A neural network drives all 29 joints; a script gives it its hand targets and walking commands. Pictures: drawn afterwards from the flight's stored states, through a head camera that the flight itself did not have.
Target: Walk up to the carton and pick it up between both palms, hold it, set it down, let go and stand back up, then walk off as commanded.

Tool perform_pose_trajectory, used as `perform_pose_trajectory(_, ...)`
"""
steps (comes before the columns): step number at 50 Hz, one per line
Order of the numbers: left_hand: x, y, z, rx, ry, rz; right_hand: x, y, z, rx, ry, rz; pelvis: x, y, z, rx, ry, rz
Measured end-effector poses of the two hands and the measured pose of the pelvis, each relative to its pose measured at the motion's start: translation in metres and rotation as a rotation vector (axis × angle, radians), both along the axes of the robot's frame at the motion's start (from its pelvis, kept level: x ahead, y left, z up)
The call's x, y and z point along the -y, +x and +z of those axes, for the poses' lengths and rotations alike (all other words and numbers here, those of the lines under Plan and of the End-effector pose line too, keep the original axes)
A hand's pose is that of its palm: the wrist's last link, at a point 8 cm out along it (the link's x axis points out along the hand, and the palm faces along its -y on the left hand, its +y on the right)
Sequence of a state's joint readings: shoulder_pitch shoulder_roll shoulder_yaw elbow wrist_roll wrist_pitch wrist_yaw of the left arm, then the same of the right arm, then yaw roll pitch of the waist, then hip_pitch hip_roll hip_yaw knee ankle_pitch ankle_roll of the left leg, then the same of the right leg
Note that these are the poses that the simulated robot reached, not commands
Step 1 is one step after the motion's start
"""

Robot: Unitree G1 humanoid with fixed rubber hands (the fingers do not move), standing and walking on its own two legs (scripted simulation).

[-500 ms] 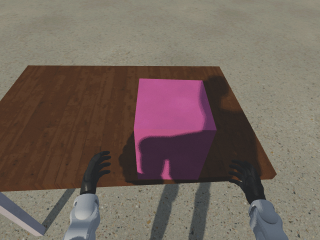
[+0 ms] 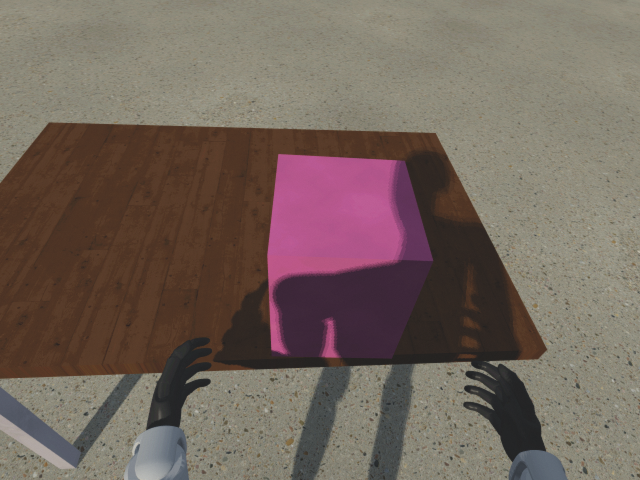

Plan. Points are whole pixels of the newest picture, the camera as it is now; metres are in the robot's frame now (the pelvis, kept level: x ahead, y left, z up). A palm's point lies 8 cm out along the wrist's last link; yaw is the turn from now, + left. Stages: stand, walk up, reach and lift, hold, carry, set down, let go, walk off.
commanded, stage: set down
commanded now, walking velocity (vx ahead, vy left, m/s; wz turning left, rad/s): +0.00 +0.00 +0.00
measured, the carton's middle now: (337, 260) +0.45 +0.03 +0.00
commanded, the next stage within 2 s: let go in 1.46 s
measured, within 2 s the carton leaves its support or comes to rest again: neither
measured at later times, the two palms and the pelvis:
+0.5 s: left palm (165, 426) +0.18 +0.22 -0.03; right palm (520, 448) +0.21 -0.21 -0.03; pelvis +0.01 +0.00 +0.00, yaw +0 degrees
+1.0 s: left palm (163, 437) +0.18 +0.22 -0.05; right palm (516, 451) +0.21 -0.21 -0.04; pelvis +0.01 +0.00 +0.00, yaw +0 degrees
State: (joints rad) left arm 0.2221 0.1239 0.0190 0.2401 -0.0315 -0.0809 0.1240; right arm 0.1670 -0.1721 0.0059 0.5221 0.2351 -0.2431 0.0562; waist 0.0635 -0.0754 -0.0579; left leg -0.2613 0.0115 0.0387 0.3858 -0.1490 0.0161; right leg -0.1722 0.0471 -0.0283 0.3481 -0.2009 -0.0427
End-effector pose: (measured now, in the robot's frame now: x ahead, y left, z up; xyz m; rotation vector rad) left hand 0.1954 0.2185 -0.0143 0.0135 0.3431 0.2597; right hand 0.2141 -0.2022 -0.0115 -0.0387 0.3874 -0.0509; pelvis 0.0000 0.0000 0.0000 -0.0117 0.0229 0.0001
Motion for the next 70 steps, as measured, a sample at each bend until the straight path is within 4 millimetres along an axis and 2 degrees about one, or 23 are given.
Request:
perform_pose_trajectory(14,0.001,-0.007,-0.001,-0.061,0.033,-0.036,0.004,-0.008,-0.018,-0.050,0.035,-0.018,0.002,0.007,0.000,-0.009,0.003,0.000)
perform_pose_trajectory(27,-0.004,-0.013,-0.020,-0.166,0.019,-0.061,0.008,-0.010,-0.019,-0.094,0.005,-0.031,0.003,0.009,0.000,-0.011,0.003,0.000)
perform_pose_trajectory(50,-0.006,-0.020,-0.033,-0.281,0.028,-0.098,0.009,-0.008,-0.031,-0.142,-0.004,-0.016,0.004,0.014,0.000,-0.017,0.005,0.000)
perform_pose_trajectory(58,-0.007,-0.029,-0.046,-0.354,0.008,-0.095,0.011,-0.017,-0.042,-0.210,-0.035,-0.010,0.004,0.014,0.000,-0.017,0.005,-0.001)
perform_pose_trajectory(70,-0.009,-0.031,-0.052,-0.415,0.021,-0.089,0.011,-0.021,-0.054,-0.262,-0.043,-0.004,0.004,0.017,0.000,-0.022,0.006,-0.001)
